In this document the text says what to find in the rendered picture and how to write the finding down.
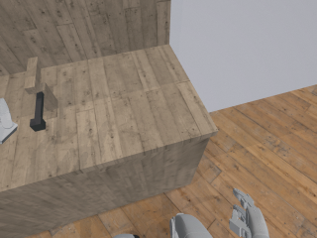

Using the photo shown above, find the counter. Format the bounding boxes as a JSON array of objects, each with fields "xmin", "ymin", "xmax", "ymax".
[{"xmin": 0, "ymin": 0, "xmax": 219, "ymax": 238}]

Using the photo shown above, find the tap lever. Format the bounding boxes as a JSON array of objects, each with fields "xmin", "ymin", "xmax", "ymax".
[{"xmin": 30, "ymin": 91, "xmax": 47, "ymax": 132}]

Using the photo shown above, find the robot right thigh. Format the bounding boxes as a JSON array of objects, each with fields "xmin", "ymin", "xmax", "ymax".
[{"xmin": 169, "ymin": 214, "xmax": 213, "ymax": 238}]

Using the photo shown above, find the robot left hand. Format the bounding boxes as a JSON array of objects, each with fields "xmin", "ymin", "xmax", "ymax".
[{"xmin": 0, "ymin": 97, "xmax": 18, "ymax": 145}]

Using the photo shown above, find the robot right hand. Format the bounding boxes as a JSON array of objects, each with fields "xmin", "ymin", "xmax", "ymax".
[{"xmin": 229, "ymin": 188, "xmax": 269, "ymax": 238}]

